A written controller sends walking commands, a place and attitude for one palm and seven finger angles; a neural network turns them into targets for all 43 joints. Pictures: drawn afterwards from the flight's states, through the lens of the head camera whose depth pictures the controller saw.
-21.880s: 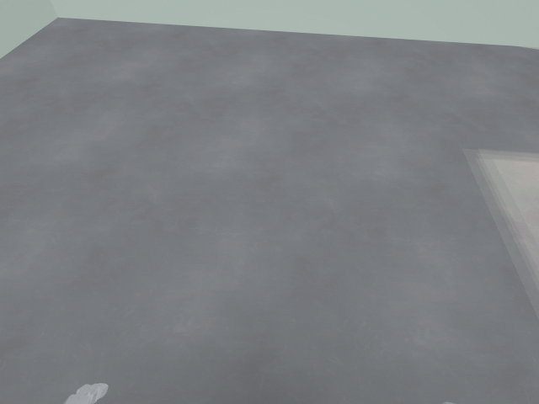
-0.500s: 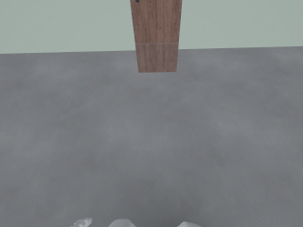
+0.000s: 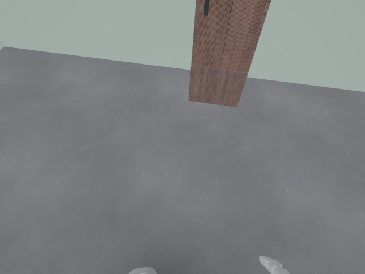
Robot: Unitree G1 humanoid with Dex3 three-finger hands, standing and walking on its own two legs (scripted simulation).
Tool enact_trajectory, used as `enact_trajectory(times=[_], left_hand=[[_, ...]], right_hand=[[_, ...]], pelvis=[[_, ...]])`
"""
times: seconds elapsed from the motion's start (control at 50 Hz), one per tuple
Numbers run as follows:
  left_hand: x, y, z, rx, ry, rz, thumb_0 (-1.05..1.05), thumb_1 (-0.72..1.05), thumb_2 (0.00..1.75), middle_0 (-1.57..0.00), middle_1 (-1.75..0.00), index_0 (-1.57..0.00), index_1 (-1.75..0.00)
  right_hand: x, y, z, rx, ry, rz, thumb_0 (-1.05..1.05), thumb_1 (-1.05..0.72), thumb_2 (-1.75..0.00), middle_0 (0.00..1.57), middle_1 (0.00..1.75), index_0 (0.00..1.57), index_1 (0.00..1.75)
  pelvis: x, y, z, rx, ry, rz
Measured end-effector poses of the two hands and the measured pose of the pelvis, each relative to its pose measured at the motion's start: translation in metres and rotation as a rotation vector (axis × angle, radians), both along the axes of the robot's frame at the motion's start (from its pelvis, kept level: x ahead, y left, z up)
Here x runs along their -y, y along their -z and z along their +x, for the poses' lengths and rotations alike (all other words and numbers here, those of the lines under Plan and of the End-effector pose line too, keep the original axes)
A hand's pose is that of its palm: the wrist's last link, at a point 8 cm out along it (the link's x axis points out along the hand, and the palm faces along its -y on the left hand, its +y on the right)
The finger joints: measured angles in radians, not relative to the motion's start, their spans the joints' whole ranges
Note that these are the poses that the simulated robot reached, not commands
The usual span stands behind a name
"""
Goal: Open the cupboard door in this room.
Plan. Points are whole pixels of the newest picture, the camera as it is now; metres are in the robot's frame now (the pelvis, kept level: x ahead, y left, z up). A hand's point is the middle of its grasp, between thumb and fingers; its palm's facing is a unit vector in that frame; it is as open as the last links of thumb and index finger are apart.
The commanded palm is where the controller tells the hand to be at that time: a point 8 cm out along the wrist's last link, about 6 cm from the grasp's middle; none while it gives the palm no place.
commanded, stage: turn or walk to find it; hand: left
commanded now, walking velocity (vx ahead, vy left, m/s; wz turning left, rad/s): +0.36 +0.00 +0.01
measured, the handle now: out of the picture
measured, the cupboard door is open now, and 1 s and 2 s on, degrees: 0 0 0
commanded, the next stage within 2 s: stand and wait in 0.12 s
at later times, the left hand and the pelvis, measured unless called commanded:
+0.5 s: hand (151, 215) +0.28 +0.12 -0.15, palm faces -0.04 -0.97 -0.23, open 7.4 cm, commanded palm none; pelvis +0.16 -0.05 +0.00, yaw +0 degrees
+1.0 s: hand (138, 254) +0.18 +0.14 -0.16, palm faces +0.04 -0.98 -0.17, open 7.4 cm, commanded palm none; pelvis +0.21 -0.03 +0.02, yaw -1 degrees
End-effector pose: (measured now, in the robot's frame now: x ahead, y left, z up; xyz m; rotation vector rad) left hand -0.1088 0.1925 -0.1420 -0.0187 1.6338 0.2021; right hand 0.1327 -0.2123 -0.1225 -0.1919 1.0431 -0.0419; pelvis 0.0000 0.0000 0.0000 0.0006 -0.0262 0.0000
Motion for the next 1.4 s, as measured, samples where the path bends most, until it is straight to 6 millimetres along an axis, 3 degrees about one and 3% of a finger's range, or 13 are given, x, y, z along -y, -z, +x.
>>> enact_trajectory(times=[0.06,0.2,0.32,0.36,0.4,0.52,0.62,0.7,0.82,0.96,1.06,1.16,1.4], left_hand=[[-0.018,-0.002,0.055,0.063,0.049,0.019,0.01,0.90,0.90,-0.20,-0.30,-0.20,-0.30],[-0.043,-0.017,0.219,0.334,0.140,0.103,0.01,0.91,0.90,-0.20,-0.29,-0.20,-0.30],[-0.026,-0.029,0.337,0.486,0.231,0.153,0.01,0.91,0.90,-0.19,-0.29,-0.19,-0.30],[-0.015,-0.026,0.365,0.519,0.259,0.167,0.01,0.91,0.90,-0.19,-0.29,-0.19,-0.30],[-0.002,-0.024,0.380,0.532,0.274,0.171,0.01,0.91,0.90,-0.19,-0.29,-0.19,-0.30],[0.028,-0.024,0.374,0.455,0.246,0.128,0.00,0.91,0.90,-0.20,-0.29,-0.20,-0.30],[0.022,-0.024,0.368,0.430,0.192,0.132,-0.01,0.94,0.89,-0.20,-0.30,-0.20,-0.30],[0.014,-0.011,0.357,0.392,0.157,0.105,-0.01,0.93,0.89,-0.20,-0.30,-0.20,-0.30],[0.002,-0.007,0.331,0.300,0.121,0.091,0.00,0.93,0.90,-0.20,-0.30,-0.20,-0.30],[0.004,-0.010,0.292,0.163,0.114,0.069,0.01,0.91,0.90,-0.20,-0.29,-0.20,-0.30],[0.009,-0.011,0.279,0.101,0.114,0.050,0.01,0.91,0.90,-0.20,-0.29,-0.20,-0.30],[0.013,-0.010,0.286,0.099,0.119,0.039,0.01,0.91,0.90,-0.20,-0.30,-0.20,-0.30],[0.005,-0.008,0.332,0.181,0.156,0.062,0.02,0.92,0.90,-0.20,-0.30,-0.20,-0.30]], right_hand=[[-0.002,-0.001,-0.008,-0.042,0.058,0.006,0.01,-0.90,-0.90,0.20,0.29,0.20,0.29],[0.034,-0.003,-0.035,-0.201,0.181,-0.060,-0.03,-0.95,-0.90,0.20,0.29,0.20,0.30],[0.048,0.014,-0.055,-0.393,0.231,-0.023,0.00,-0.92,-0.90,0.20,0.29,0.20,0.29],[0.053,0.026,-0.054,-0.438,0.244,0.000,0.00,-0.92,-0.90,0.20,0.29,0.20,0.29],[0.057,0.035,-0.047,-0.469,0.249,0.019,0.00,-0.91,-0.90,0.20,0.29,0.20,0.29],[0.063,0.031,0.004,-0.417,0.218,0.037,0.01,-0.91,-0.90,0.19,0.29,0.20,0.29],[0.058,0.023,0.047,-0.334,0.170,0.036,0.01,-0.91,-0.90,0.19,0.29,0.20,0.29],[0.058,0.020,0.063,-0.298,0.158,-0.010,0.02,-0.93,-0.90,0.20,0.29,0.20,0.29],[0.049,0.004,0.071,-0.309,0.150,-0.031,0.02,-0.93,-0.90,0.20,0.29,0.20,0.29],[0.041,0.003,0.081,-0.326,0.152,-0.028,0.02,-0.93,-0.90,0.20,0.29,0.20,0.29],[0.035,0.004,0.083,-0.343,0.160,-0.021,0.02,-0.93,-0.90,0.20,0.29,0.20,0.29],[0.028,0.006,0.081,-0.364,0.169,-0.011,0.02,-0.92,-0.90,0.20,0.29,0.20,0.29],[0.014,0.008,0.076,-0.384,0.199,0.017,0.01,-0.91,-0.90,0.20,0.29,0.20,0.29]], pelvis=[[-0.005,-0.007,0.022,0.006,0.010,0.000],[0.000,-0.015,0.074,-0.010,0.013,0.022],[0.024,-0.008,0.121,-0.008,0.014,0.035],[0.037,0.001,0.139,-0.003,0.013,0.043],[0.045,0.006,0.150,0.002,0.014,0.028],[0.054,-0.005,0.166,0.010,0.003,0.027],[0.054,-0.010,0.175,0.000,0.002,0.008],[0.045,-0.005,0.183,0.000,0.001,-0.026],[0.040,-0.014,0.197,0.002,0.005,-0.004],[0.032,-0.018,0.210,-0.004,0.011,-0.001],[0.027,-0.018,0.218,-0.008,0.018,-0.001],[0.025,-0.018,0.224,-0.010,0.021,-0.001],[0.023,-0.016,0.236,-0.008,0.027,-0.002]])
